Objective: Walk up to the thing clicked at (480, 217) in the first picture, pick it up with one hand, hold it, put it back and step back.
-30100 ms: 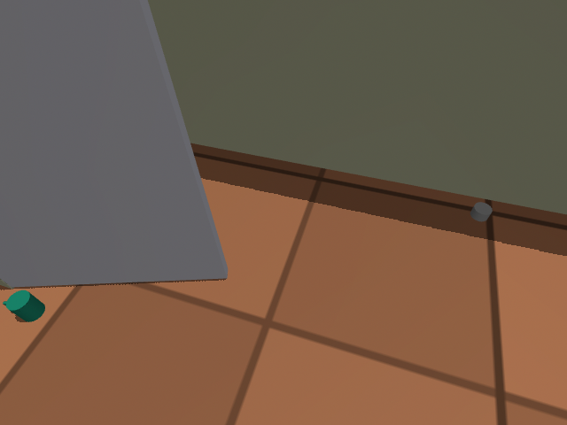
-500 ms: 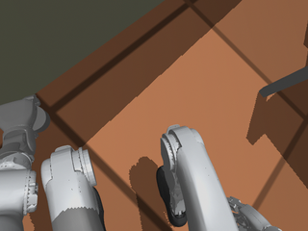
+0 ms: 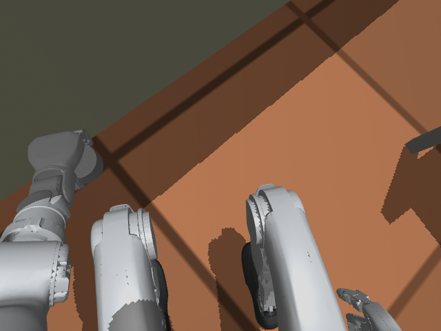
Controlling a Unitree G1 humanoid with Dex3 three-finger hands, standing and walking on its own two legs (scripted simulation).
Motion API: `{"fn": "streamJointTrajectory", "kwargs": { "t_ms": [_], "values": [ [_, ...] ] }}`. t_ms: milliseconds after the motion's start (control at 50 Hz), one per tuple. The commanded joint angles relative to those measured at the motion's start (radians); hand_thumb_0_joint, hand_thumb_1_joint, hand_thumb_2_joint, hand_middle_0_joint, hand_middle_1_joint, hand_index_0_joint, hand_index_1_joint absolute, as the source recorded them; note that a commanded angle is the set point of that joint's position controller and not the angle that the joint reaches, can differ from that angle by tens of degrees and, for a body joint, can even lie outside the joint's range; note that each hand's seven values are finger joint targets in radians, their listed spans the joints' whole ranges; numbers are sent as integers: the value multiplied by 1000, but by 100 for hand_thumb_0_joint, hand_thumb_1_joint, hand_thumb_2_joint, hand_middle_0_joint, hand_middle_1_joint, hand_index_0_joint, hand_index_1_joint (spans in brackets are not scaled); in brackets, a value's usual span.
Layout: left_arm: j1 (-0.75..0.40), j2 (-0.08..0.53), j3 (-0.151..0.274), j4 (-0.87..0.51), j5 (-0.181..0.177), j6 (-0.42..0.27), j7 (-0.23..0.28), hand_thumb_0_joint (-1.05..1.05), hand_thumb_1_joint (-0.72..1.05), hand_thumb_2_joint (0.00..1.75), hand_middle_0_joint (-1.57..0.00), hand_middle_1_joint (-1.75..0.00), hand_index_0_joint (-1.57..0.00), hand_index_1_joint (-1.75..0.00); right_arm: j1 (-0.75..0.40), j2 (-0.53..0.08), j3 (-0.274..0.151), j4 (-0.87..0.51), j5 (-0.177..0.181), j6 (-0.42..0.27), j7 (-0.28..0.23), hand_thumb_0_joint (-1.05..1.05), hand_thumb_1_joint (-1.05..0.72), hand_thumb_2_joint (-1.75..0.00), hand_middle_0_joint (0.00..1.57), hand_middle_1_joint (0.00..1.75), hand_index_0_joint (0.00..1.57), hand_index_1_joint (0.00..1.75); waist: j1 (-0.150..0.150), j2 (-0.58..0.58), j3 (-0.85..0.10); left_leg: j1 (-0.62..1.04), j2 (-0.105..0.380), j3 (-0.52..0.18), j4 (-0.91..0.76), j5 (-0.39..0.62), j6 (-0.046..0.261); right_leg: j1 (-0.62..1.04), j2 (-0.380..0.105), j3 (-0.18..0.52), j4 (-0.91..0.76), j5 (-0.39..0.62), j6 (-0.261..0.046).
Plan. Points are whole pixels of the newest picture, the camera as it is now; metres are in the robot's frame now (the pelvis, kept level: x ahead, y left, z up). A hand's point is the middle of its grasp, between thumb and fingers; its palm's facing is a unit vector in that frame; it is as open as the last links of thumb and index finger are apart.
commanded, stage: lift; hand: left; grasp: from above
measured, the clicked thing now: (81, 163) +0.44 +0.26 -0.18
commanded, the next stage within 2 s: hold in 1.58 s
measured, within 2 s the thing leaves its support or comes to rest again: neither
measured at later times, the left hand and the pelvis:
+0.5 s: hand (21, 178) +0.37 +0.29 -0.02, palm faces -0.41 -0.08 -0.91, open 9.8 cm; pelvis +0.00 +0.01 +0.09, yaw +2 degrees
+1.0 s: hand out of the picture +0.34 +0.28 +0.19, palm faces -0.41 -0.12 -0.91, open 9.8 cm; pelvis +0.02 +0.01 +0.27, yaw +5 degrees
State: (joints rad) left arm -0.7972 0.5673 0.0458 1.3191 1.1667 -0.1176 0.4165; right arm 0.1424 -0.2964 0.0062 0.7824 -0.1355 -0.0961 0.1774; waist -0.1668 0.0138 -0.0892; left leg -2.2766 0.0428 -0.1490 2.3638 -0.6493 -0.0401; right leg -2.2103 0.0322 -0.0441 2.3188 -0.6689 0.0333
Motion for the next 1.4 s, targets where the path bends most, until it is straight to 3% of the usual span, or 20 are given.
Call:
{"fn": "streamJointTrajectory", "kwargs": {
  "t_ms": [0,100,180,420,440,500,580,620,740,760,780,860,880,920,960,980,1080,1180,1300,1380],
  "values": [
    [-258,249,41,-201,-35,16,12,0,64,55,-99,-59,-102,-56,170,-217,-84,-41,24,3,-34,0,-92,-90,20,30,20,30,23,205,-693,491,-38,127,-278,85,63,358,24,-79,-316,123,-74],
    [-211,248,34,-317,-57,18,-56,0,61,57,-97,-59,-100,-56,174,-209,-100,-66,46,26,-52,0,-92,-90,20,30,20,30,35,175,-715,518,-42,128,-316,91,68,422,22,-67,-360,132,-73],
    [-143,240,33,-396,-64,19,-82,0,60,59,-96,-61,-99,-58,169,-203,-111,-92,64,40,-70,0,-92,-90,20,30,20,30,43,148,-698,542,-43,134,-355,89,71,459,20,-54,-416,128,-71],
    [-17,178,-24,-654,-113,74,-161,0,53,62,-89,-66,-92,-63,128,-173,-126,-158,115,75,-130,0,-91,-90,20,30,20,30,75,149,-715,760,-40,106,-570,45,61,546,16,-48,-568,84,-72],
    [4,167,-31,-653,-118,81,-167,0,53,63,-90,-66,-93,-63,123,-170,-125,-159,119,76,-135,0,-91,-90,20,30,20,30,69,152,-673,753,-41,105,-590,34,62,548,14,-46,-586,76,-70],
    [14,188,-29,-728,-130,98,-181,0,48,62,-87,-65,-90,-62,110,-161,-125,-172,129,82,-154,0,-92,-90,20,30,20,30,78,149,-694,829,-42,106,-645,33,62,620,13,-32,-647,64,-68],
    [81,150,-47,-769,-154,126,-202,0,48,61,-88,-63,-90,-61,88,-148,-123,-187,141,88,-171,0,-92,-90,20,30,20,30,79,132,-665,923,-39,97,-740,51,58,700,8,-31,-717,95,-63],
    [72,152,-50,-804,-149,139,-209,0,46,63,-86,-66,-88,-64,83,-143,-121,-186,145,92,-182,0,-92,-91,20,30,20,30,79,162,-665,983,-36,95,-790,67,54,735,5,-29,-746,119,-62],
    [182,102,-82,-827,-168,174,-230,0,41,60,-84,-63,-85,-61,63,-124,-108,-195,161,100,-210,0,-92,-91,20,30,20,30,82,116,-566,1108,-32,89,-951,51,52,876,6,-21,-895,110,-56],
    [164,126,-71,-862,-175,174,-231,0,43,59,-84,-63,-86,-61,54,-119,-105,-198,163,100,-214,0,-92,-91,20,30,20,30,87,119,-564,1123,-34,99,-974,38,54,919,7,-11,-932,93,-56],
    [174,135,-65,-861,-181,177,-233,0,42,60,-85,-61,-86,-60,52,-116,-100,-199,165,99,-219,0,-92,-91,20,30,20,30,87,119,-547,1145,-34,98,-1004,25,54,946,6,-5,-957,83,-55],
    [210,86,-104,-831,-178,179,-245,0,38,60,-83,-61,-84,-61,62,-104,-90,-186,171,95,-234,0,-92,-91,20,30,20,30,77,93,-496,1256,-29,102,-1088,92,50,1041,6,0,-1042,140,-53],
    [179,86,-109,-884,-182,175,-244,0,37,62,-81,-64,-82,-63,69,-103,-93,-184,172,93,-239,0,-92,-91,20,30,20,30,84,110,-518,1296,-29,111,-1107,126,49,1087,7,5,-1072,166,-55],
    [220,82,-108,-803,-181,181,-237,0,35,64,-80,-65,-81,-64,71,-99,-86,-177,173,90,-244,0,-92,-91,20,30,20,30,83,70,-448,1322,-28,109,-1161,117,49,1130,6,9,-1131,155,-53],
    [180,59,-132,-792,-185,177,-236,0,37,65,-82,-64,-83,-64,73,-95,-85,-172,174,84,-248,0,-92,-91,20,30,20,30,77,76,-393,1352,-31,115,-1213,107,49,1161,7,17,-1186,145,-54],
    [191,72,-119,-764,-181,175,-235,0,36,65,-82,-64,-82,-64,74,-98,-87,-166,174,82,-250,0,-92,-91,20,30,20,30,86,65,-387,1378,-29,114,-1236,103,49,1184,6,20,-1210,139,-54],
    [219,12,-153,-703,-178,169,-231,0,36,65,-81,-62,-81,-62,93,-95,-87,-155,171,65,-249,0,-91,-91,20,30,20,30,94,64,-367,1501,-27,111,-1340,199,41,1307,8,20,-1304,228,-51],
    [211,27,-139,-679,-166,161,-216,0,39,68,-84,-67,-85,-66,119,-95,-87,-148,167,62,-246,0,-92,-91,20,30,20,30,99,37,-358,1590,-41,140,-1403,333,47,1450,5,32,-1396,354,-46],
    [203,32,-124,-660,-155,155,-197,0,38,73,-84,-68,-84,-69,128,-99,-93,-149,163,71,-236,0,-92,-91,20,30,20,30,109,26,-329,1695,-49,155,-1490,395,48,1561,-6,45,-1502,423,-35],
    [212,18,-135,-660,-153,159,-198,0,38,75,-84,-68,-83,-68,129,-97,-97,-152,164,79,-231,0,-91,-91,20,30,20,30,113,13,-327,1763,-52,160,-1537,455,48,1635,-9,52,-1557,491,-28]
  ]
}}
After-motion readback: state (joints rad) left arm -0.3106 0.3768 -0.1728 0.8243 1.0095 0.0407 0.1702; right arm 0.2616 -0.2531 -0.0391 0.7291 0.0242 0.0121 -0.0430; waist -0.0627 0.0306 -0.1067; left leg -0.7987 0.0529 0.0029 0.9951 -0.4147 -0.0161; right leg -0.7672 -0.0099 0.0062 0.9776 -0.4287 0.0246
